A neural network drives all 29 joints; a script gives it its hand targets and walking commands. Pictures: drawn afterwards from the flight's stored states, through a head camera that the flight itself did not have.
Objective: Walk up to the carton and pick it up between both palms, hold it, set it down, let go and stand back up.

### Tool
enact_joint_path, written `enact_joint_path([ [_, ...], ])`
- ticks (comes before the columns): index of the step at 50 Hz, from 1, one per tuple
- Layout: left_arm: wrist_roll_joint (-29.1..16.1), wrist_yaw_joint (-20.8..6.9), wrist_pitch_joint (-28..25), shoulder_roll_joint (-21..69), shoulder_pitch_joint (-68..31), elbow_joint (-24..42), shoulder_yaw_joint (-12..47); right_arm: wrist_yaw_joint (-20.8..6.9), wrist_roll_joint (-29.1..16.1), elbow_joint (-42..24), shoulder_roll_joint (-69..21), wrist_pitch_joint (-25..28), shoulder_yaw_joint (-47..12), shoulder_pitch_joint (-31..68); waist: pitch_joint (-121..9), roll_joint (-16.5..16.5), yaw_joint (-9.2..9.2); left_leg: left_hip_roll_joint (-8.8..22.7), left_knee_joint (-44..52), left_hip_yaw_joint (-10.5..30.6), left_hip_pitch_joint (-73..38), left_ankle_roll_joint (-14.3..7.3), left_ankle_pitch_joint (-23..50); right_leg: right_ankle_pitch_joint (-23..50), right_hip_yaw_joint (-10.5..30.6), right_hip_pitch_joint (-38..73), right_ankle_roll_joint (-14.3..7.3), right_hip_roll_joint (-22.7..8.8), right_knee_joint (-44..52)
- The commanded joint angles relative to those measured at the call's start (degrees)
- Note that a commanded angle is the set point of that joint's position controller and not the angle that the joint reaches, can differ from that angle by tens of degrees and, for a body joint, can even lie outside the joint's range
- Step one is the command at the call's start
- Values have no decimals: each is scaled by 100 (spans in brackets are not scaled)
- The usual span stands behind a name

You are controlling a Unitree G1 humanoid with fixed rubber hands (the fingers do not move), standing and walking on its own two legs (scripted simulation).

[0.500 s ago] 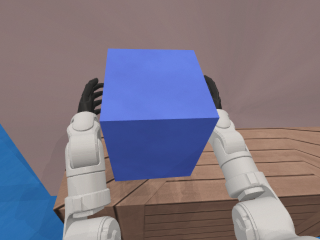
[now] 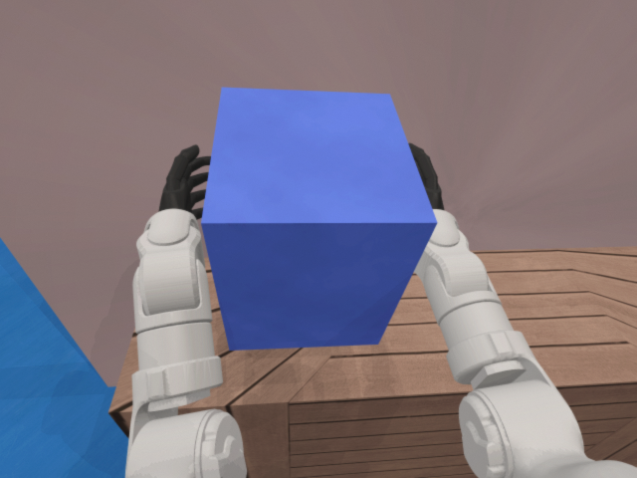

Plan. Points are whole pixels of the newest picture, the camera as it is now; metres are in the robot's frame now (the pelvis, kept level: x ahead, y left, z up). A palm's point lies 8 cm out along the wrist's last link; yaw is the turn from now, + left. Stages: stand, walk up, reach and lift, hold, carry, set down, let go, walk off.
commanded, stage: hold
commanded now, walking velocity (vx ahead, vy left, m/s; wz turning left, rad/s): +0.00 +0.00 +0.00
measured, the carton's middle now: (306, 226) +0.38 +0.00 +0.15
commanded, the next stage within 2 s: set down in 0.12 s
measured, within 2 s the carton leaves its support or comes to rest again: neither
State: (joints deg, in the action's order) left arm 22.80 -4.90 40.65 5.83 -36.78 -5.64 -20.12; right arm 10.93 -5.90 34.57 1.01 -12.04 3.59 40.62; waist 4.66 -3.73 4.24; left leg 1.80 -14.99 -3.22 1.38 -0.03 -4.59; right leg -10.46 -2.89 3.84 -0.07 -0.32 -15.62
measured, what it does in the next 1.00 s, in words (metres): stands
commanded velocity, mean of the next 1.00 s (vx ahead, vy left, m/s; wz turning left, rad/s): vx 0.00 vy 0.00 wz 0.00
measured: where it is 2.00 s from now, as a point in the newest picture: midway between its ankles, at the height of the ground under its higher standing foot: outside the picture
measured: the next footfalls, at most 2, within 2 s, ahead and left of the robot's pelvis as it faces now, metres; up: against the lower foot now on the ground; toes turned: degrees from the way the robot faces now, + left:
none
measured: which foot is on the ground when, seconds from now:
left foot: down 0.00-1.00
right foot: down 0.00-1.00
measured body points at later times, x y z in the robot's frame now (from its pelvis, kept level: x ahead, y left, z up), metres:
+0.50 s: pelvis +0.00 +0.01 +0.00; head -0.03 +0.03 +0.45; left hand +0.38 +0.15 +0.19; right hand +0.38 -0.14 +0.18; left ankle +0.05 +0.12 -0.75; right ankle -0.01 -0.11 -0.75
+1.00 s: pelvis +0.03 +0.01 +0.00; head +0.03 +0.05 +0.45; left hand +0.43 +0.15 +0.12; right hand +0.40 -0.15 +0.12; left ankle +0.05 +0.12 -0.75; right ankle -0.01 -0.11 -0.75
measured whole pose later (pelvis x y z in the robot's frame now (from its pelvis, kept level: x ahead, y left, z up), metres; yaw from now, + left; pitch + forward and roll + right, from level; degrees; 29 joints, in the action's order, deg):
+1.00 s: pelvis +0.03 +0.01 +0.00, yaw +1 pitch -6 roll +0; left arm 18.6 -5.6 15.6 3.0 -32.9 -23.9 -17.3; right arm 13.4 -0.3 39.2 -2.7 8.5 7.9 31.2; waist 5.3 -5.3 4.1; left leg 0.9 -16.9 -2.6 2.5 -0.2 -7.9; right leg -10.8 -3.7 5.8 1.1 -1.1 -11.8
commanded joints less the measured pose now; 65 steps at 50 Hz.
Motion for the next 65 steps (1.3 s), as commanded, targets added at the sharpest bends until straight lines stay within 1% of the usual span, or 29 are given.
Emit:
enact_joint_path([
  [1, -560, -719, -137, 2252, -2628, 114, 2245, -476, -234, -1376, -2800, 396, -1793, 3514, -1871, 162, -6, -297, -62, -243, -1245, -245, 326, 835, -291, -390, 297, 178, 323],
  [3, -604, -715, -161, 2325, -2624, 349, 2418, -435, -350, -1541, -2768, 454, -1882, 3532, -2095, 337, 65, -290, -246, -182, -1472, -103, 888, 1258, -347, -256, 272, 237, 242],
  [4, -609, -696, -168, 2338, -2515, 477, 2487, -409, -425, -1650, -2760, 479, -1989, 3461, -2245, 350, 88, -290, -368, -157, -1640, -51, 1296, 1596, -370, -167, 271, 279, 206],
  [6, -646, -679, -160, 2374, -2371, 588, 2645, -350, -520, -1802, -2718, 480, -2138, 3389, -2172, 400, 134, -304, -493, -108, -1800, 24, 1632, 1923, -385, -171, 283, 293, 169],
  [7, -824, -630, -203, 2539, -2308, 935, 3025, -365, -766, -2288, -2805, 554, -2466, 3470, -2535, 499, 125, -257, -612, -48, -1923, 59, 2133, 2407, -397, 26, 292, 340, 67],
  [9, -1034, -509, -250, 2665, -2433, 1247, 3456, -338, -992, -2510, -2801, 506, -2717, 3459, -2609, 644, 190, -265, -740, 44, -1972, 168, 2445, 2603, -374, 21, 286, 375, -1],
  [10, -1047, -459, -285, 2621, -2485, 1283, 3490, -340, -988, -2474, -2755, 484, -2663, 3402, -2469, 678, 196, -260, -707, 54, -1897, 200, 2318, 2388, -380, -96, 272, 369, 13],
  [11, -1031, -442, -298, 2554, -2505, 1177, 3440, -352, -918, -2421, -2720, 464, -2562, 3363, -2267, 657, 194, -269, -627, 42, -1784, 176, 2005, 2064, -360, -210, 268, 330, 74],
  [13, -861, -487, -316, 2394, -2390, 842, 3120, -401, -645, -2204, -2593, 481, -2296, 3258, -1856, 505, 122, -236, -384, -25, -1591, 86, 1297, 1430, -385, -416, 264, 272, 184],
  [15, -701, -581, -395, 2223, -2267, 587, 2781, -448, -385, -1978, -2587, 563, -2018, 3113, -1586, 386, 77, -221, -185, -109, -1348, -33, 682, 1004, -386, -402, 273, 202, 248],
  [17, -659, -698, -593, 2192, -2381, 440, 2630, -508, -92, -1849, -2642, 779, -1774, 3080, -1685, 324, 102, -219, -74, -176, -1284, -98, 352, 812, -425, -387, 276, 153, 285],
  [20, -583, -882, -988, 2125, -2419, -239, 2355, -579, 437, -1703, -2738, 1176, -1365, 3133, -1570, 161, 79, -234, 132, -292, -968, -247, -441, 391, -449, -392, 318, 47, 363],
  [22, -505, -970, -1251, 2055, -2336, -670, 2135, -608, 732, -1558, -2793, 1411, -1153, 3022, -1341, 70, 30, -245, 236, -358, -740, -328, -794, 166, -454, -360, 328, 26, 394],
  [24, -435, -1003, -1492, 2054, -2379, -891, 2035, -640, 941, -1425, -2785, 1655, -995, 2921, -1397, 135, -6, -224, 274, -400, -711, -333, -851, -39, -502, -373, 296, 31, 409],
  [25, -386, -997, -1581, 2036, -2366, -1023, 1945, -661, 990, -1328, -2752, 1747, -976, 2904, -1255, 139, -96, -211, 294, -413, -677, -341, -862, -213, -522, -410, 270, 47, 433],
  [26, -386, -992, -1680, 1834, -2694, -1566, 1517, -750, 1256, -1200, -2517, 1727, -723, 3015, -1312, -32, -292, -261, 379, -395, -463, -326, -1093, -495, -586, -610, 310, 96, 480],
  [27, -352, -976, -1790, 1882, -2707, -1623, 1471, -791, 1360, -1167, -2580, 1800, -634, 2929, -1339, -36, -258, -246, 413, -425, -534, -332, -1099, -474, -592, -641, 315, 114, 468],
  [28, -381, -926, -1891, 1899, -2678, -1579, 1540, -813, 1397, -1141, -2558, 1913, -627, 2880, -1468, 48, -327, -211, 403, -412, -659, -306, -1031, -388, -638, -589, 290, 131, 435],
  [29, -438, -865, -2000, 2017, -2713, -1548, 1701, -816, 1383, -1165, -2584, 2058, -688, 2955, -1680, 111, -344, -173, 341, -401, -850, -250, -814, -150, -661, -552, 268, 147, 412],
  [31, -515, -734, -2251, 2312, -2739, -1558, 2038, -792, 1256, -1133, -2669, 2345, -938, 3134, -2221, 215, -322, -134, 41, -362, -1348, -110, 77, 571, -659, -447, 209, 218, 359],
  [33, -547, -643, -2460, 2458, -2682, -1549, 2285, -724, 1130, -985, -2741, 2513, -1177, 3058, -2518, 271, -228, -140, -215, -309, -1613, 3, 920, 1304, -626, -282, 210, 272, 288],
  [35, -580, -609, -2590, 2483, -2645, -1489, 2440, -639, 1050, -789, -2797, 2573, -1301, 2855, -2545, 308, -131, -160, -323, -263, -1635, 72, 1413, 1787, -566, -131, 241, 269, 254],
  [39, -651, -615, -2692, 2425, -2569, -1336, 2620, -479, 888, -611, -2917, 2570, -1458, 2494, -2486, 431, 2, -219, -434, -193, -1486, 162, 1922, 2426, -455, 130, 292, 223, 198],
  [42, -689, -635, -2712, 2387, -2501, -1281, 2675, -380, 780, -658, -2995, 2540, -1577, 2372, -2474, 507, 38, -250, -492, -151, -1375, 190, 2085, 2717, -412, 237, 314, 208, 152],
  [47, -706, -696, -2731, 2348, -2432, -1379, 2605, -278, 722, -789, -3093, 2504, -1728, 2305, -2461, 433, 20, -266, -472, -113, -1178, 148, 1979, 2972, -362, 360, 357, 185, 108],
  [53, -644, -788, -2840, 2325, -2576, -1805, 2345, -257, 890, -741, -3195, 2537, -1615, 2367, -2403, 238, -41, -248, -292, -150, -873, 33, 1405, 2850, -312, 438, 395, 139, 131],
  [59, -512, -832, -3086, 2305, -2984, -2474, 1981, -317, 1265, -342, -3272, 2654, -1117, 2553, -2220, 171, -111, -195, -58, -274, -623, -86, 585, 2035, -321, 205, 378, 95, 247],
  [62, -439, -826, -3245, 2288, -3229, -2839, 1781, -361, 1487, -65, -3301, 2729, -788, 2670, -2133, 199, -153, -163, 34, -354, -581, -129, 223, 1471, -355, -34, 347, 89, 319],
  [65, -368, -801, -3433, 2281, -3438, -3178, 1604, -402, 1699, 227, -3332, 2814, -465, 2761, -2104, 269, -190, -125, 75, -417, -626, -134, 45, 1009, -400, -296, 307, 99, 384],
])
